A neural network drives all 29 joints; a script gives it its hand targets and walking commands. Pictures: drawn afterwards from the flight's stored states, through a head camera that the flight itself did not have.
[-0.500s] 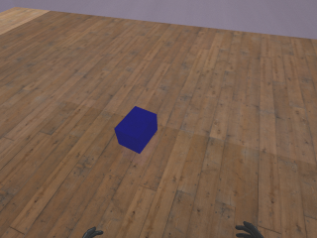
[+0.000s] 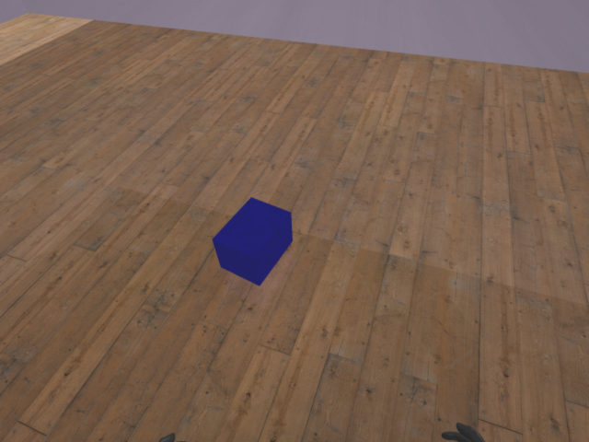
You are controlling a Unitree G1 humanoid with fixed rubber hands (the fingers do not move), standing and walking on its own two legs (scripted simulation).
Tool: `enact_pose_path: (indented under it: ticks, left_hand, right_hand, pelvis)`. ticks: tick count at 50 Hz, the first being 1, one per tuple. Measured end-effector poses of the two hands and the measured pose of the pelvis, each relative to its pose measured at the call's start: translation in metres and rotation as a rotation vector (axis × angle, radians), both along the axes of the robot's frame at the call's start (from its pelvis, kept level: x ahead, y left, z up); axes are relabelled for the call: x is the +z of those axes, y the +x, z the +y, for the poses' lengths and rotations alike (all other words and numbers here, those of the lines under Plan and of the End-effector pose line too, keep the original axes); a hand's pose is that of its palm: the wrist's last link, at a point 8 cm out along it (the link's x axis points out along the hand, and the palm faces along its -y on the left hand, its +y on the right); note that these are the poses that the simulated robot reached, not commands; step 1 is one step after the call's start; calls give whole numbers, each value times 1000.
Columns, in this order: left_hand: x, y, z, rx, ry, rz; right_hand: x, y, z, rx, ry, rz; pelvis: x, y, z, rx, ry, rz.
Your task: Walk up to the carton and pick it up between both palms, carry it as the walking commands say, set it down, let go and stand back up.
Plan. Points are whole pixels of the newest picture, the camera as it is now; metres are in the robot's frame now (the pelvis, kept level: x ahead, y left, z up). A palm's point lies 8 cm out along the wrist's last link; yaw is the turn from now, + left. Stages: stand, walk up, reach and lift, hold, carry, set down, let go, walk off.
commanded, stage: stand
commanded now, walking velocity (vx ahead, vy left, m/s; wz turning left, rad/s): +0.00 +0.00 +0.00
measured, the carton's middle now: (255, 240) +1.03 +0.18 -0.67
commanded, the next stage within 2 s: walk up in 0.14 s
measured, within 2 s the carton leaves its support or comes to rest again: neither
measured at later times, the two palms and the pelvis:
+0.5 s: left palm out of the picture +0.05 +0.27 -0.10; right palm out of the picture +0.14 -0.24 -0.10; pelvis +0.01 +0.01 +0.01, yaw +4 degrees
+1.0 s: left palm (158, 328) +0.36 +0.26 -0.11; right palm out of the picture +0.12 -0.21 -0.10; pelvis +0.20 +0.04 +0.01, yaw +4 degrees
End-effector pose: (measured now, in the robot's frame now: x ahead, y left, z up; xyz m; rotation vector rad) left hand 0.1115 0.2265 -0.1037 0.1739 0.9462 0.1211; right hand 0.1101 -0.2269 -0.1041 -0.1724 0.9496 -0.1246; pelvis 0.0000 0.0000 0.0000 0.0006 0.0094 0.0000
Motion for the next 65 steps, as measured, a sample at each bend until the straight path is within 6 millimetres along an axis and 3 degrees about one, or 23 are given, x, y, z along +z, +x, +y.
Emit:
enact_pose_path:
  ticks: [16,21,25,28,31,33,36,40,43,47,50,53,55,60,65]
  left_hand:
    - [-4,-13,2,23,2,42]
    - [-1,-25,21,73,38,56]
    - [2,-67,48,158,79,141]
    - [4,-93,63,207,78,231]
    - [-4,-104,78,236,57,303]
    - [-17,-102,88,229,40,341]
    - [-24,-64,93,176,13,334]
    - [-17,23,89,108,-29,213]
    - [-12,87,80,56,-53,155]
    - [-7,176,58,-12,-72,77]
    - [-4,246,38,-59,-62,9]
    - [-7,302,26,-62,-17,-62]
    - [-12,311,25,-36,11,-45]
    - [-3,267,44,94,67,152]
    - [6,218,52,201,67,319]
  right_hand:
    - [-4,-13,-2,-23,-2,45]
    - [-8,-16,-16,5,-4,105]
    - [6,26,-14,99,-36,62]
    - [20,63,1,143,-31,10]
    - [25,96,24,176,-37,-27]
    - [19,109,35,175,-59,-50]
    - [10,86,38,110,-76,36]
    - [10,38,32,14,-79,230]
    - [12,14,29,-48,-78,338]
    - [9,1,24,-120,-65,461]
    - [0,10,17,-155,-42,535]
    - [-23,35,6,-154,-14,594]
    - [-35,69,-2,-132,-5,585]
    - [-37,195,-7,-30,9,421]
    - [-26,302,11,54,33,294]
  pelvis:
    - [2,0,0,0,0,-5]
    - [2,4,-2,39,-4,17]
    - [10,14,7,66,6,32]
    - [16,28,19,76,15,33]
    - [15,44,34,81,17,33]
    - [5,55,47,70,0,33]
    - [5,73,54,67,-3,26]
    - [16,106,56,81,-18,22]
    - [19,132,54,81,-28,19]
    - [16,170,46,75,-27,15]
    - [9,205,35,75,-18,19]
    - [-9,246,21,89,-2,21]
    - [-15,266,14,91,0,22]
    - [3,309,15,93,14,8]
    - [17,347,25,86,27,0]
